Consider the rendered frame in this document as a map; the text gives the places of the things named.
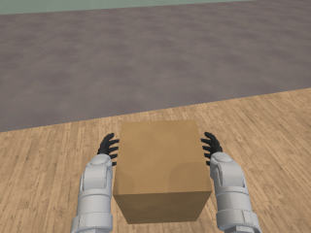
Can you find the carton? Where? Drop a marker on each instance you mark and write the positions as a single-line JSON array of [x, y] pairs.
[[161, 172]]

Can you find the robot right hand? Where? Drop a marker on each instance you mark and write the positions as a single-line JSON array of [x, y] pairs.
[[214, 145]]

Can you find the right robot forearm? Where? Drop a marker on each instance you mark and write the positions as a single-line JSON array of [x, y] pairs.
[[235, 213]]

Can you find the robot left hand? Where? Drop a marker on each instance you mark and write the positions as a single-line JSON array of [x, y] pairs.
[[104, 147]]

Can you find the left robot forearm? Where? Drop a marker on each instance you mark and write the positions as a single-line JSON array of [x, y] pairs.
[[93, 213]]

